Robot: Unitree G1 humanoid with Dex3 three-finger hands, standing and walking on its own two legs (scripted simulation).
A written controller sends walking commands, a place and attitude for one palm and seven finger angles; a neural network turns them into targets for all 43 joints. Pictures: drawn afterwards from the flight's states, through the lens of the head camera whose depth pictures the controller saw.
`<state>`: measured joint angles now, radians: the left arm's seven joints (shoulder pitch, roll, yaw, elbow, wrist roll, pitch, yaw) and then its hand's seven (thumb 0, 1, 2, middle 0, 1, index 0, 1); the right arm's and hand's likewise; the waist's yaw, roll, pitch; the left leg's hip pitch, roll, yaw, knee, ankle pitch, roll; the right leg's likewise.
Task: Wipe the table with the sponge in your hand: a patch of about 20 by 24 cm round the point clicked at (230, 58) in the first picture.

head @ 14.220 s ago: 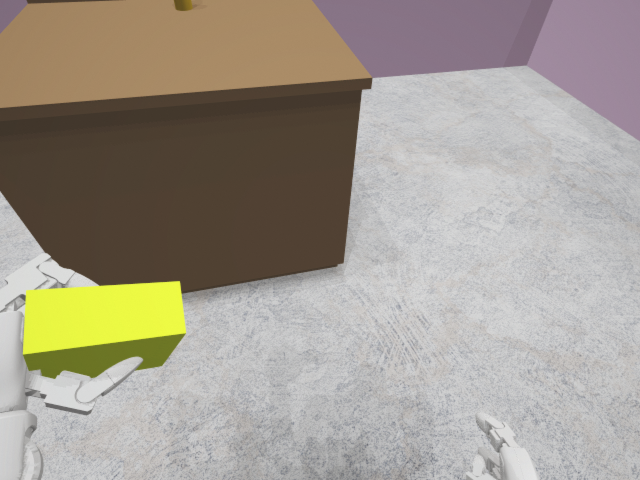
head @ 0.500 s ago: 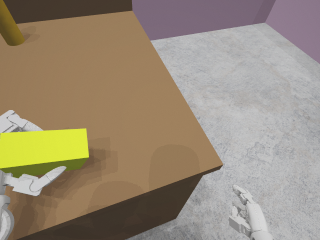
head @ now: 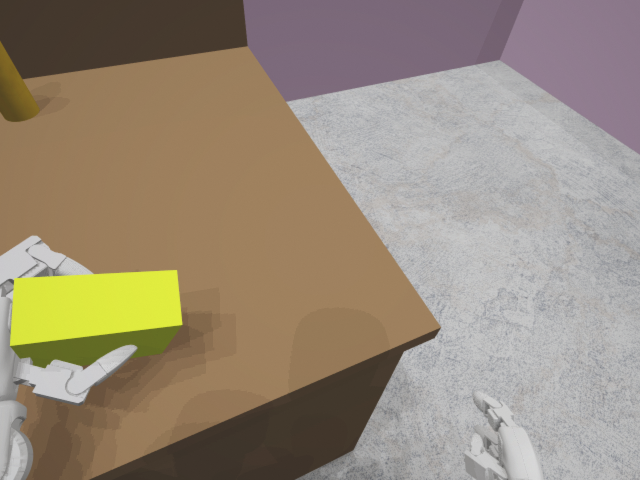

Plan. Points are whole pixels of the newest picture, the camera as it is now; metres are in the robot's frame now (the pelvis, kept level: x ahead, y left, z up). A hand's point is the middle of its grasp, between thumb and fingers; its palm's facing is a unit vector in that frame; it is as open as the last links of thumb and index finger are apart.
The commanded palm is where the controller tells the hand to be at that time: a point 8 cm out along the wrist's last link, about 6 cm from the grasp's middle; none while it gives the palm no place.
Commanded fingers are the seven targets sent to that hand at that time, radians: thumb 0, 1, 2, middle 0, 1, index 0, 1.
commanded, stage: shuffle to correct the standing spot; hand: left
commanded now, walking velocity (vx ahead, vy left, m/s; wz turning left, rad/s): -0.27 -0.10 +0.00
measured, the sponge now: (125, 320) +0.23 +0.21 +0.13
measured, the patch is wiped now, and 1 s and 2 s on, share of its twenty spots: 0.05 0.05 0.05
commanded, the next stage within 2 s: come to a stop and stand still in 0.36 s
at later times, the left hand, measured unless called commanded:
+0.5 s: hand (105, 365) +0.18 +0.20 +0.16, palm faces +0.33 -0.85 -0.41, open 9.4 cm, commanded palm +0.12 +0.24 +0.17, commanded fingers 0.00 0.10 1.30 -1.20 -1.60 -1.20 -1.60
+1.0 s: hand out of the picture +0.12 +0.26 +0.15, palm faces +0.43 -0.83 -0.35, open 9.4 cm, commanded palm +0.08 +0.29 +0.17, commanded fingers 0.00 0.10 1.30 -1.20 -1.60 -1.20 -1.60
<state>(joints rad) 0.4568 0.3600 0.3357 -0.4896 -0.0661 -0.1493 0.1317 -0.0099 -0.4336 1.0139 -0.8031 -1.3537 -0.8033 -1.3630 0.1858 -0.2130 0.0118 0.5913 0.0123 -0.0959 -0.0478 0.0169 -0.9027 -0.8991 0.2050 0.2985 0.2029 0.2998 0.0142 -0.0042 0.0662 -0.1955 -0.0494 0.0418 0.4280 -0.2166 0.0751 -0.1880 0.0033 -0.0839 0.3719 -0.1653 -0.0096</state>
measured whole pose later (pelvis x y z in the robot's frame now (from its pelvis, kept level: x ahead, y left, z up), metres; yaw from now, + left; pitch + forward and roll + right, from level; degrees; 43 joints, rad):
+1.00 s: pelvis -0.08 +0.00 -0.01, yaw +1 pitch -3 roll +0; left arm 0.47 0.36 0.35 -0.49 -0.06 -0.14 0.14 -0.01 -0.43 1.02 -0.80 -1.36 -0.80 -1.37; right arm 0.24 -0.20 0.00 0.63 0.02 -0.11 -0.06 0.02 -0.90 -0.90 0.20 0.30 0.20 0.30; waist 0.01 -0.03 0.05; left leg -0.14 -0.01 0.02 0.50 -0.32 0.02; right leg -0.30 -0.03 -0.07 0.44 -0.11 0.00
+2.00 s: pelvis -0.05 +0.03 -0.01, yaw +0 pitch -3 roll -1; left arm 0.38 0.35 0.36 -0.47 -0.04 -0.22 0.10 -0.01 -0.43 1.02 -0.79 -1.38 -0.79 -1.39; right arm 0.17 -0.18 0.01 0.56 0.00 -0.13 -0.01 0.02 -0.90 -0.90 0.20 0.30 0.20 0.30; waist 0.04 -0.05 0.10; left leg -0.09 -0.02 0.04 0.51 -0.37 0.04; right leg -0.28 -0.02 -0.03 0.46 -0.14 0.02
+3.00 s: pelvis -0.04 +0.02 -0.01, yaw +0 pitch -2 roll -1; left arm 0.38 0.34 0.38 -0.45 -0.04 -0.24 0.10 -0.01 -0.44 1.02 -0.79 -1.37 -0.79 -1.39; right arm 0.18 -0.23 -0.02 0.58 0.00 -0.16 -0.01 0.02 -0.90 -0.90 0.20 0.30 0.20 0.30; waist 0.03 -0.03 0.11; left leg -0.10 -0.01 0.04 0.51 -0.38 0.03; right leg -0.29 -0.02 -0.04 0.47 -0.15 0.01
